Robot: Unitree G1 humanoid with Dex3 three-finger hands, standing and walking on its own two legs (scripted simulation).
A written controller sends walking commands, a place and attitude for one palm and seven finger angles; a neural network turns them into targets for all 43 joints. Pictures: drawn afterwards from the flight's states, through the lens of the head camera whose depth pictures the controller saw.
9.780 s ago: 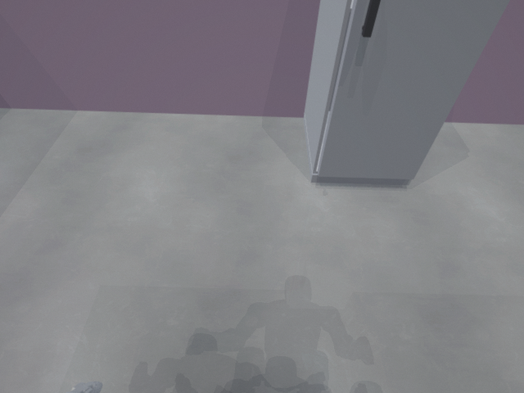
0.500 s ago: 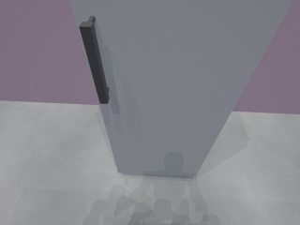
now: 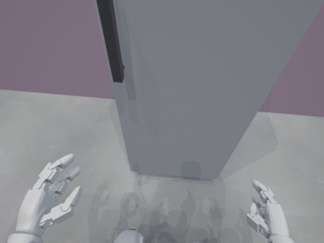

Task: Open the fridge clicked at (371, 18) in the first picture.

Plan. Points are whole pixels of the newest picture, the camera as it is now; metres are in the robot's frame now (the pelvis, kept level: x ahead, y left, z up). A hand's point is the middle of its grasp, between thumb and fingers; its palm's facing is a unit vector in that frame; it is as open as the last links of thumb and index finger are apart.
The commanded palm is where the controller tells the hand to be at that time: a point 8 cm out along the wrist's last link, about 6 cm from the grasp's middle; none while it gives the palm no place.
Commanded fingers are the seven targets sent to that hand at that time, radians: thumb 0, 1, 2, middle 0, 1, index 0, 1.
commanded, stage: raise the hand to about handle height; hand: left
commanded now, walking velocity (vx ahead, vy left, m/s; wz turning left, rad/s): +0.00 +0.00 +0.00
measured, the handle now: (113, 33) +0.54 +0.18 +0.24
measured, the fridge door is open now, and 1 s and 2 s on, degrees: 0 0 0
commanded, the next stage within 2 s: move the hooked fingers beside the handle in 1.68 s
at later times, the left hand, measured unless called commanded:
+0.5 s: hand (46, 161) +0.24 +0.25 +0.12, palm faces +0.03 -1.00 -0.07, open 11.6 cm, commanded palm +0.21 +0.30 +0.14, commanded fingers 0.00 -0.20 0.43 -0.28 -1.00 -0.28 -1.00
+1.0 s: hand (17, 118) +0.27 +0.28 +0.21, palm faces +0.07 -0.99 -0.09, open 13.9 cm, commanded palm +0.24 +0.33 +0.22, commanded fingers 0.00 -0.50 0.30 -0.30 -1.20 -0.30 -1.20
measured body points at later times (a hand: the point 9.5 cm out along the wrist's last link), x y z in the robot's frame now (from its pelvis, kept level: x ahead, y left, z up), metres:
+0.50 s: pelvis +0.02 +0.02 +0.03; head +0.03 +0.01 +0.48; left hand +0.23 +0.31 +0.13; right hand +0.18 -0.23 -0.04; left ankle +0.05 +0.13 -0.68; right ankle +0.00 -0.11 -0.68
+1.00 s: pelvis +0.02 +0.01 +0.06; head +0.01 +0.00 +0.51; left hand +0.26 +0.33 +0.22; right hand +0.21 -0.21 -0.01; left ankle +0.05 +0.13 -0.68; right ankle +0.00 -0.11 -0.68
